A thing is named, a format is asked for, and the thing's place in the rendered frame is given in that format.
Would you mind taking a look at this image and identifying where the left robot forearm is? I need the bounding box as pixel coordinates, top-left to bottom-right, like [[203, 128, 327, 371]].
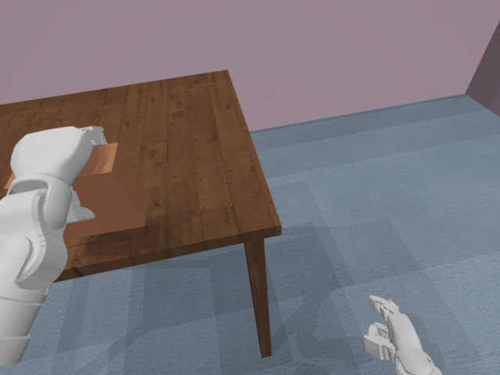
[[0, 173, 72, 367]]

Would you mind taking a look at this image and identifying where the right robot hand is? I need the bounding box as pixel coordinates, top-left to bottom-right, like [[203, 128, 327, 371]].
[[363, 295, 423, 364]]

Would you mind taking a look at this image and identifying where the left robot hand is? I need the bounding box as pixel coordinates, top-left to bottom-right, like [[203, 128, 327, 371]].
[[10, 126, 108, 223]]

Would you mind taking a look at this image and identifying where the sponge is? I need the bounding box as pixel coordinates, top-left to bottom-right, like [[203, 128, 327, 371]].
[[4, 142, 148, 240]]

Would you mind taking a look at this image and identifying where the table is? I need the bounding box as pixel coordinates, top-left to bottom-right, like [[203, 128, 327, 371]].
[[0, 70, 281, 358]]

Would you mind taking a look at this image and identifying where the right robot forearm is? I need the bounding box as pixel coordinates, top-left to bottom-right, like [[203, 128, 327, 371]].
[[395, 347, 442, 375]]

